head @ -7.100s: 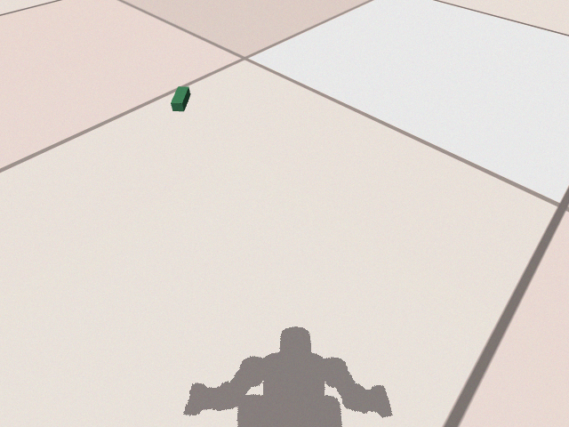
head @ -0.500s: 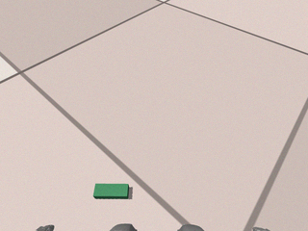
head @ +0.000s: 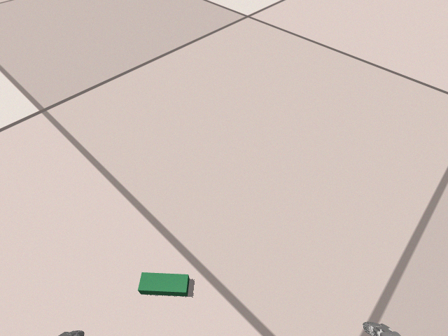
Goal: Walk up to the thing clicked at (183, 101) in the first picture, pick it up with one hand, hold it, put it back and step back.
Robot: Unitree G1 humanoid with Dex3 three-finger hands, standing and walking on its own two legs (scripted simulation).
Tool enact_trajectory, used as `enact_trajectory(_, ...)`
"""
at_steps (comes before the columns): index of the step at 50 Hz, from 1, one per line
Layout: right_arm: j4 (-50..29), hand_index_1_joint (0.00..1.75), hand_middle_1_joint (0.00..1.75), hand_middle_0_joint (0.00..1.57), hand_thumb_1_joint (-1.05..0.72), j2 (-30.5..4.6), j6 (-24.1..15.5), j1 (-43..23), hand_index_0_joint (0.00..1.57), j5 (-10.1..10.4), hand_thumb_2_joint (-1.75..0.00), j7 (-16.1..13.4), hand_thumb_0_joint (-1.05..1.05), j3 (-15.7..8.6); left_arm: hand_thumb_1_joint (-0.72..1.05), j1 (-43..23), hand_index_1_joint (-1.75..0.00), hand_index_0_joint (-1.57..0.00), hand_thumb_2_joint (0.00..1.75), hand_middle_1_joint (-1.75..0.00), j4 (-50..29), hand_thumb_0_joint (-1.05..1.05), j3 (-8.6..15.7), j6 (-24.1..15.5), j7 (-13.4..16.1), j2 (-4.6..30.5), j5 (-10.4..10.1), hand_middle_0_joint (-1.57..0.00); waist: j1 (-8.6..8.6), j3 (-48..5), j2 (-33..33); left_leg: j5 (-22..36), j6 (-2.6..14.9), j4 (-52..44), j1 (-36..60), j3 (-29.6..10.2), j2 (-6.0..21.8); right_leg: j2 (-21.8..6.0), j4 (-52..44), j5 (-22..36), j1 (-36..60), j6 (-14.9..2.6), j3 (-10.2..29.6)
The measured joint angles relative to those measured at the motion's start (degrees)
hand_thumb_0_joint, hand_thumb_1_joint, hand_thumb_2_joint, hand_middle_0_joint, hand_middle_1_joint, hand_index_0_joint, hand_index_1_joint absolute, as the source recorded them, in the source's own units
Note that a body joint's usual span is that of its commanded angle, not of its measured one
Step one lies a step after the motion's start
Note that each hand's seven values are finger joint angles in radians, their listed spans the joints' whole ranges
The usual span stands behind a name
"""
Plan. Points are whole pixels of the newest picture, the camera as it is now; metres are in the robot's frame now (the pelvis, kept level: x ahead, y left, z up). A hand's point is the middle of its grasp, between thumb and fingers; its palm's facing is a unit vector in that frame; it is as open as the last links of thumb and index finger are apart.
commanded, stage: walk up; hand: left
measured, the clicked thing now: (164, 284) +0.42 +0.25 -0.75
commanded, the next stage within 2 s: stand in 0.50 s
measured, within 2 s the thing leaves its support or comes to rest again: neither
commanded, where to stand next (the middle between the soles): +0.06 +0.00 m, yaw -2 degrees
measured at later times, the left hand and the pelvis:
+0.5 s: hand out of the picture +0.09 +0.26 -0.15, palm faces +0.01 -0.94 -0.34, open 7.3 cm; pelvis +0.01 +0.00 +0.00, yaw +1 degrees
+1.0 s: hand out of the picture +0.12 +0.24 -0.15, palm faces +0.01 -0.94 -0.34, open 7.3 cm; pelvis +0.04 -0.01 +0.01, yaw +0 degrees
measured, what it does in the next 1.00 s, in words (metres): stands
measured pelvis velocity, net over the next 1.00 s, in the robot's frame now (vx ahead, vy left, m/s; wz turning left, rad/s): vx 0.04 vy -0.01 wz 0.00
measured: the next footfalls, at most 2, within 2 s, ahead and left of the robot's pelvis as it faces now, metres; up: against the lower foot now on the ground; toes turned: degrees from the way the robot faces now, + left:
none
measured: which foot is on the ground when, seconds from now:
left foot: down 0.00-1.00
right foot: down 0.00-1.00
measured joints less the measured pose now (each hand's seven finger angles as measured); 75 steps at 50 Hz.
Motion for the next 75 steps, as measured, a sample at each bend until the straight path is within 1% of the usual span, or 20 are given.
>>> enact_trajectory(7, 1.26, 0.30, 0.30, 0.20, -0.90, 0.46, 0.14, -0.07, 0.20, -0.35, -0.90, 0.26, 0.01, 0.07, 0.91, 0.06, -0.30, -0.20, 0.90, -0.30, 0.98, 0.00, 0.49, -0.06, -0.16, -0.09, 0.33, -0.21, 0.23, -0.62, -0.25, 1.09, -0.11, -2.13, 0.59, -0.29, 0.00, 0.04, -2.15, 1.01, 0.70, -0.06, -0.30)
enact_trajectory(17, 2.61, 0.30, 0.30, 0.20, -0.90, 1.07, 0.19, 1.95, 0.21, -0.48, -0.90, 0.10, 0.01, 0.16, 0.91, 0.60, -0.30, -0.20, 0.90, -0.30, 1.43, 0.00, 1.13, 0.24, -0.21, 0.00, 0.28, -0.20, -0.11, -0.45, -0.59, 1.30, -0.14, -3.24, 0.97, -0.72, -0.17, -0.10, -3.22, 1.05, 1.22, -0.01, -0.72)
enact_trajectory(25, 2.52, 0.30, 0.30, 0.20, -0.90, 1.29, 0.25, 2.10, 0.21, -0.41, -0.90, -0.06, 0.01, 0.03, 0.91, 0.44, -0.30, -0.20, 0.90, -0.30, 1.19, 0.00, 1.27, 0.40, -0.11, -0.19, 0.24, -0.20, -0.41, -0.17, -0.36, 1.07, -0.16, -3.31, 1.21, -1.07, -0.22, -0.13, -3.52, 0.80, 1.70, 0.00, -1.07)
enact_trajectory(31, 2.85, 0.30, 0.30, 0.20, -0.90, 1.96, 0.03, 2.40, 0.21, -1.22, -0.90, -0.27, 0.01, 0.48, 0.91, 1.15, -0.30, -0.20, 0.90, -0.30, 2.03, 0.00, 0.90, 0.55, -0.07, -0.40, 0.57, -0.20, -0.19, -2.24, -0.84, 0.92, -0.30, -4.80, 2.61, -0.72, -0.20, -0.14, -3.82, 0.20, 2.41, -0.07, -0.70)
enact_trajectory(36, 2.76, 0.30, 0.30, 0.20, -0.90, 2.08, -0.33, 2.36, 0.21, -1.21, -0.90, -0.41, 0.01, 0.56, 0.91, 1.87, -0.30, -0.20, 0.90, -0.30, 2.42, 0.00, 0.68, 0.22, -0.03, -0.93, 0.65, -0.20, -0.14, -3.03, -0.77, 0.37, -0.46, -5.20, 3.53, -0.64, 0.04, 0.10, -4.25, -0.32, 3.28, -0.17, -0.61)
enact_trajectory(43, 2.54, 0.30, 0.30, 0.20, -0.90, 1.76, -0.75, 1.85, 0.21, -0.98, -0.90, -0.69, 0.01, 0.63, 0.91, 1.98, -0.30, -0.20, 0.90, -0.30, 2.51, 0.00, 0.67, -0.01, 0.09, -1.52, 0.50, -0.20, -0.10, -2.58, -0.37, -0.09, -0.68, -5.91, 4.82, -0.52, 0.44, 0.52, -5.33, -0.51, 4.66, -0.33, -0.49)
enact_trajectory(63, 2.45, 0.30, 0.30, 0.20, -0.90, 1.39, -0.38, 1.77, 0.20, -0.85, -0.90, -1.16, 0.01, 0.82, 0.91, 0.78, -0.30, -0.20, 0.90, -0.30, 2.05, 0.00, 1.20, 0.14, 0.46, -1.32, 0.38, -0.20, -0.36, -2.15, -0.13, -0.65, -1.16, -7.32, 6.84, -0.34, 1.18, 1.29, -7.26, -0.67, 6.78, -0.75, -0.30)
enact_trajectory(75, 2.33, 0.30, 0.30, 0.20, -0.90, 1.36, -0.47, 2.20, 0.21, -0.85, -0.90, -1.35, 0.01, 1.04, 0.91, 0.71, -0.30, -0.20, 0.90, -0.30, 1.85, 0.00, 1.27, 0.45, 0.35, -1.33, 0.40, -0.20, -0.30, -2.00, -0.13, -0.32, -1.19, -8.08, 7.69, -0.10, 1.15, 1.26, -7.39, -0.61, 7.23, -0.78, -0.06)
